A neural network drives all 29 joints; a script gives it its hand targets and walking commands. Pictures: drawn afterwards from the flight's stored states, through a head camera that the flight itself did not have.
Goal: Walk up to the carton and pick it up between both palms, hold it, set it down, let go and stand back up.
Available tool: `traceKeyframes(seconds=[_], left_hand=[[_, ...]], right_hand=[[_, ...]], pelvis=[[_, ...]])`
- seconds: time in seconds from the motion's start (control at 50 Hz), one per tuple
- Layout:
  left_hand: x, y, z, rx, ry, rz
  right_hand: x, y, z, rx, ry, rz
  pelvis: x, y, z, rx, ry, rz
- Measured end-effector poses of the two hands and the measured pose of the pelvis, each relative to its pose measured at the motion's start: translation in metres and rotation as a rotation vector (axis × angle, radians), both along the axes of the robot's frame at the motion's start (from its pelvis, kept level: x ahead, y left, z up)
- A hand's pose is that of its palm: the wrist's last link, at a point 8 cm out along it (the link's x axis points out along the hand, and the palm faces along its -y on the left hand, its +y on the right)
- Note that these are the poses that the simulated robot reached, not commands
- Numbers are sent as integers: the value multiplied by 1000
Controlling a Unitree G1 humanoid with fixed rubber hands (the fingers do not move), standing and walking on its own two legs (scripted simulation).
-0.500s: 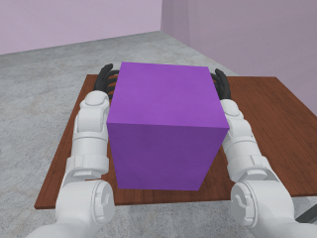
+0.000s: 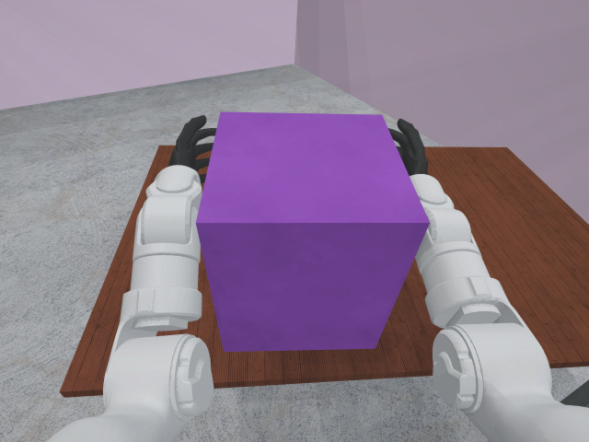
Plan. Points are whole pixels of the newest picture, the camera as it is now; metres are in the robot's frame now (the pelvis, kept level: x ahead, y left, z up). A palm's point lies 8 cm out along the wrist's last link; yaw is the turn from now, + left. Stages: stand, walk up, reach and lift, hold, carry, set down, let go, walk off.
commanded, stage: reach and lift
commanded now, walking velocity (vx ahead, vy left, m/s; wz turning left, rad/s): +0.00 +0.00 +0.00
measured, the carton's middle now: (301, 235) +0.34 +0.01 +0.15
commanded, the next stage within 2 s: hold in 0.20 s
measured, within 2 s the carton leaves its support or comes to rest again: neither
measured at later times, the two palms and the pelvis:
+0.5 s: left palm (184, 165) +0.38 +0.15 +0.23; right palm (417, 168) +0.38 -0.14 +0.23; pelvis +0.00 +0.00 +0.00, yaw +0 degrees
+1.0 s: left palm (184, 160) +0.38 +0.15 +0.24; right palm (423, 163) +0.38 -0.15 +0.24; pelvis +0.00 +0.00 +0.00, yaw +0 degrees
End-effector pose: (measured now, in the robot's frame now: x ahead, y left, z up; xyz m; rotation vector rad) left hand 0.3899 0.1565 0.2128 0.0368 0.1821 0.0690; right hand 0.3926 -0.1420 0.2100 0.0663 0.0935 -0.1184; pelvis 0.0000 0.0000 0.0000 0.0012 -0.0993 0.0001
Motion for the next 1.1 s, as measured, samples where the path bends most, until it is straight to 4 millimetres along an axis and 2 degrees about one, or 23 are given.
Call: traceKeyframes(seconds=[0.3, 0.42, 0.52, 0.62, 1.1], left_hand=[[-6, 0, 11, 3, -9, 5], [-9, -1, 21, 5, -35, 5], [-9, -3, 18, 0, -10, 1], [-11, -6, 26, 13, -30, 0], [-16, -5, 30, 2, -29, 5]], right_hand=[[-4, 0, 14, 7, -7, 6], [-7, -1, 23, 16, -32, 6], [-8, -3, 20, 19, -5, 2], [-11, -6, 24, 18, -25, 3], [-14, -5, 32, 25, -18, 6]], pelvis=[[-1, 0, 0, 0, -1, 0], [0, 0, 0, 0, -1, 0], [-1, 0, 0, 0, -3, 0], [-1, 0, 0, 0, -5, 0], [-2, 0, 0, 0, -8, 0]])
